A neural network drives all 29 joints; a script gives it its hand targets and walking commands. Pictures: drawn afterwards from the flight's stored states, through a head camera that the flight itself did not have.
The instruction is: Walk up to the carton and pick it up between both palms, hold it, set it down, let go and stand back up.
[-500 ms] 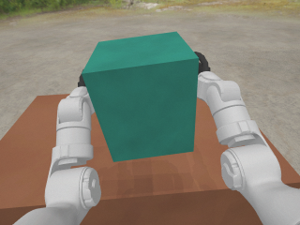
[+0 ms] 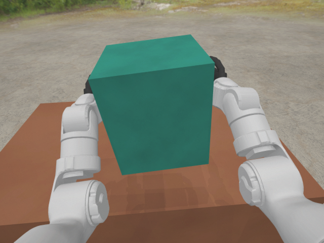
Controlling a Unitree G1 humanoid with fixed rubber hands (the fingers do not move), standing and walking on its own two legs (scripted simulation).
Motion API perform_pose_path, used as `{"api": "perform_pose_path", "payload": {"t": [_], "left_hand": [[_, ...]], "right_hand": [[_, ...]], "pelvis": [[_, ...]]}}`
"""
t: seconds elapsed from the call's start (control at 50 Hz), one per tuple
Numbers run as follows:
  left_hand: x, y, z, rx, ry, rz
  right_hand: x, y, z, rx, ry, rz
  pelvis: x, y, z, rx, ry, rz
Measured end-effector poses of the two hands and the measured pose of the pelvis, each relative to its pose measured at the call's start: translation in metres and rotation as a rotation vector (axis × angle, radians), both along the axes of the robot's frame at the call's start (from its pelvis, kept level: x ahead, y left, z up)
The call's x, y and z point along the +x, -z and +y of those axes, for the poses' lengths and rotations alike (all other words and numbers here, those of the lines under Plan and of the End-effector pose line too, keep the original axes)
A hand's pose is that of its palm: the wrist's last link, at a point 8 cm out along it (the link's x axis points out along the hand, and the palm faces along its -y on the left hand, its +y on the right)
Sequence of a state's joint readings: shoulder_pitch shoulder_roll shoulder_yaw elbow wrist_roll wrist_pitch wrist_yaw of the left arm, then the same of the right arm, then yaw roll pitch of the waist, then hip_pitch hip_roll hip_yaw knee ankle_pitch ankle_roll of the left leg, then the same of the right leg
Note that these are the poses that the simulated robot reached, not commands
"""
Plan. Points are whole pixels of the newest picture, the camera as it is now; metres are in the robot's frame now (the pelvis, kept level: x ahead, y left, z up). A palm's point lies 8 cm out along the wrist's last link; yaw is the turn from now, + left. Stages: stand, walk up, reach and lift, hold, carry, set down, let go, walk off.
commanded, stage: hold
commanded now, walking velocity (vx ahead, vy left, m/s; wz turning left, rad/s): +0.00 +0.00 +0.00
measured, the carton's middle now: (156, 103) +0.36 +0.02 +0.23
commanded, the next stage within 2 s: set down in 0.60 s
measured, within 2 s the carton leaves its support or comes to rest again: neither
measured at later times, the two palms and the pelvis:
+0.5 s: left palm (93, 100) +0.36 +0.17 +0.24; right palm (217, 85) +0.37 -0.13 +0.26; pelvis +0.00 +0.00 +0.00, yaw +0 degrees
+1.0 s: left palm (86, 107) +0.37 +0.19 +0.22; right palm (207, 93) +0.38 -0.11 +0.24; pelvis +0.00 +0.00 +0.00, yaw +0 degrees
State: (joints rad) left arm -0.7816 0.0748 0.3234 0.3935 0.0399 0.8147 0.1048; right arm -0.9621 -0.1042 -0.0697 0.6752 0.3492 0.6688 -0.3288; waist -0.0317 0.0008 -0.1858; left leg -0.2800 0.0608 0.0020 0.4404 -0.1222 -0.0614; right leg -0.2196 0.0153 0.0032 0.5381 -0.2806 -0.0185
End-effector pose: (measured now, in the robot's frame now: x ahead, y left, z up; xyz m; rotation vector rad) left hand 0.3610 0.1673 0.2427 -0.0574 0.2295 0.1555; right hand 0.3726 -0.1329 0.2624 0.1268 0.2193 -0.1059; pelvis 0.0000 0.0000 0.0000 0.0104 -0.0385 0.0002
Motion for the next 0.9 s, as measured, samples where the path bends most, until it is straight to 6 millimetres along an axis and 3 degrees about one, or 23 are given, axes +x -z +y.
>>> {"api": "perform_pose_path", "payload": {"t": [0.7, 0.9], "left_hand": [[0.001, -0.002, 0.0, 0.001, -0.001, -0.014], [0.003, -0.002, 0.013, -0.071, -0.004, -0.082]], "right_hand": [[0.001, -0.002, 0.0, 0.004, 0.001, -0.014], [0.001, -0.006, 0.012, -0.082, -0.007, -0.096]], "pelvis": [[0.0, 0.0, 0.0, 0.0, 0.0, 0.0], [-0.002, 0.0, 0.0, 0.0, 0.0, -0.027]]}}
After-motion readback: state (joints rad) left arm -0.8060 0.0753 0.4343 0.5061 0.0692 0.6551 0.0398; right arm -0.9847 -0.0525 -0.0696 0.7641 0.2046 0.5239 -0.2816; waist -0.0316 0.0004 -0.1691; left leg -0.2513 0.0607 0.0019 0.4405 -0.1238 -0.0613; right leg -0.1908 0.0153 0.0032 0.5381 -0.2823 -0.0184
